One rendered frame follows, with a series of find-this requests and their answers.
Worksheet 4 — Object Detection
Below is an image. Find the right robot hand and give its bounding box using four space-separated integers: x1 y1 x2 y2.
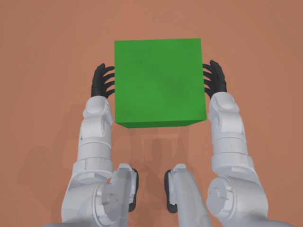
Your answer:
203 60 227 99

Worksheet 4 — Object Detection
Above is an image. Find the left robot thigh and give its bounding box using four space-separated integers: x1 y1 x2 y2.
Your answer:
110 168 137 227

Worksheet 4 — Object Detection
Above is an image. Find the left robot hand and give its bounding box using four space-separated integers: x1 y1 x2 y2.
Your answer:
91 63 115 99

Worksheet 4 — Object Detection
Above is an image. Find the robot left upper arm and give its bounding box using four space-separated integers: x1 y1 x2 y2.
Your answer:
40 181 121 227

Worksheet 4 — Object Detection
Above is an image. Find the carton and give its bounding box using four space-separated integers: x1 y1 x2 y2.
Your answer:
115 38 207 128

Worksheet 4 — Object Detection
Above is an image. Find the robot right upper arm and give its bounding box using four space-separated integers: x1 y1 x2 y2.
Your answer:
206 175 295 227

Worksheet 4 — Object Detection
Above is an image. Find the robot right shin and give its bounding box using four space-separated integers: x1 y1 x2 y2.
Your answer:
169 164 193 204

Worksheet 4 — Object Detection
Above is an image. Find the robot right forearm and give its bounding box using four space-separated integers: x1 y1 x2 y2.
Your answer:
208 92 263 189

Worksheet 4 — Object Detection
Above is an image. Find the robot left forearm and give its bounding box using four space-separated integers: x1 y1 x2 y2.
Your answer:
65 96 113 195

